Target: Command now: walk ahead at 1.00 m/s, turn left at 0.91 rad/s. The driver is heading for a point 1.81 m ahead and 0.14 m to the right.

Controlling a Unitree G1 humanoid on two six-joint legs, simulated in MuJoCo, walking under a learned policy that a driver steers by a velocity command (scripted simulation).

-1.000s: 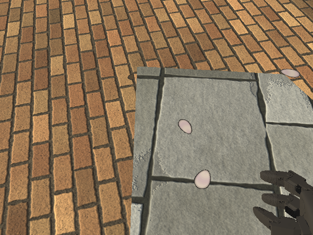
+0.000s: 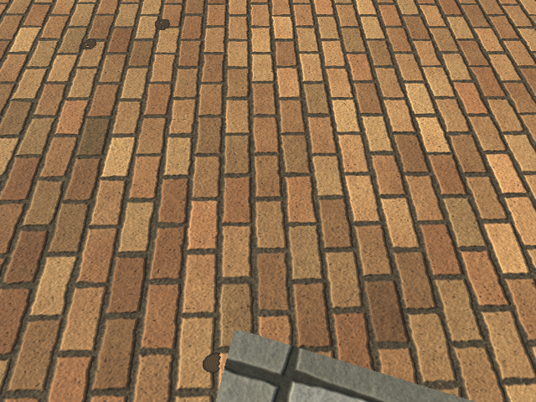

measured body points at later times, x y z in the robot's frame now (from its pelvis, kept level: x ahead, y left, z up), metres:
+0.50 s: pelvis +0.46 -0.06 +0.03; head +0.48 -0.05 +0.48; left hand +0.53 +0.24 -0.07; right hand +0.59 -0.31 -0.09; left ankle +0.25 +0.03 -0.58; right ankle +0.55 -0.14 -0.69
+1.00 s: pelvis +0.89 +0.03 +0.04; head +0.90 +0.03 +0.49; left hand +1.02 +0.31 -0.07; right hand +0.98 -0.26 -0.06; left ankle +0.91 +0.18 -0.69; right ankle +0.80 -0.08 -0.58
